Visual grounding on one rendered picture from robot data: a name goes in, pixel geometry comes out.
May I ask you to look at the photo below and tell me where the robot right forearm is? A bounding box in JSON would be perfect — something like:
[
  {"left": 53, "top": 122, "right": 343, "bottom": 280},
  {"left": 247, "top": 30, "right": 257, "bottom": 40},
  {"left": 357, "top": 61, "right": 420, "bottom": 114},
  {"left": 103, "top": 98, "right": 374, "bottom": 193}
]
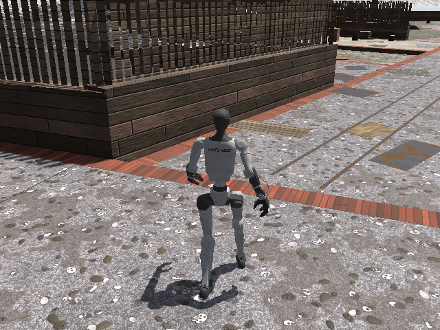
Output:
[{"left": 249, "top": 167, "right": 266, "bottom": 200}]

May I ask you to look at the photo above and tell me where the robot left upper arm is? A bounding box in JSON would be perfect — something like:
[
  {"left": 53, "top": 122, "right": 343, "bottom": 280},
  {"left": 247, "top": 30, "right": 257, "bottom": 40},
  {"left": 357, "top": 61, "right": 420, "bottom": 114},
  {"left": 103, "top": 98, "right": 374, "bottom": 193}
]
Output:
[{"left": 187, "top": 137, "right": 207, "bottom": 173}]

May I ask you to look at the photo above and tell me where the robot right upper arm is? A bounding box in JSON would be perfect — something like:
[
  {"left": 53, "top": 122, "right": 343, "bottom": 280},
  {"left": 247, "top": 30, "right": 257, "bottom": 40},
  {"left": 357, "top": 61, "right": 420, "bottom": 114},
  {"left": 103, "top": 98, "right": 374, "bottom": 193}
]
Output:
[{"left": 235, "top": 139, "right": 254, "bottom": 178}]

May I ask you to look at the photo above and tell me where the right robot thigh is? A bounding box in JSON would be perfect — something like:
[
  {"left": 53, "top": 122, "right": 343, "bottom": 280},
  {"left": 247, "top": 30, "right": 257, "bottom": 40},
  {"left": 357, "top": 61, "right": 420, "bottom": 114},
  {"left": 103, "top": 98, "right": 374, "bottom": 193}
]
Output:
[{"left": 229, "top": 191, "right": 243, "bottom": 230}]

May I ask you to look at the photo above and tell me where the robot left hand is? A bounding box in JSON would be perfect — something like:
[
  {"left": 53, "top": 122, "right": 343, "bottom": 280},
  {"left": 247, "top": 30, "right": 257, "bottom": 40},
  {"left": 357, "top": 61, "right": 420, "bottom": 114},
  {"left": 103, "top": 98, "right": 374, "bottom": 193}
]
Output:
[{"left": 187, "top": 173, "right": 204, "bottom": 185}]

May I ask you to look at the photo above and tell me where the robot right hand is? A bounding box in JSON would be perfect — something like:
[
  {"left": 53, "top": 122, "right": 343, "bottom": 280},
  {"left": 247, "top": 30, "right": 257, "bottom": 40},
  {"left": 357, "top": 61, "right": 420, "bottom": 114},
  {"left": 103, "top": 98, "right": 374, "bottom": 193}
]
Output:
[{"left": 254, "top": 197, "right": 270, "bottom": 217}]

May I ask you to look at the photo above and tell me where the robot right shin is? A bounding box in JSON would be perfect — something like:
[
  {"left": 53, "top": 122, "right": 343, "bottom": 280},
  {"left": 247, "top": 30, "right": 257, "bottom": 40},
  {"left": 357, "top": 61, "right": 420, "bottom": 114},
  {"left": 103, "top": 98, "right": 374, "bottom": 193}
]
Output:
[{"left": 234, "top": 219, "right": 245, "bottom": 260}]

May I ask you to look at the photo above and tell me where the robot left forearm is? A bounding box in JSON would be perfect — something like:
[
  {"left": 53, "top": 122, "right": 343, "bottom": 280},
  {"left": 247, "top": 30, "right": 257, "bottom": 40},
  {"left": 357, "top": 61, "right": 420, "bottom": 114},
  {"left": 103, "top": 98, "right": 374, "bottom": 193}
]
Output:
[{"left": 186, "top": 163, "right": 196, "bottom": 179}]

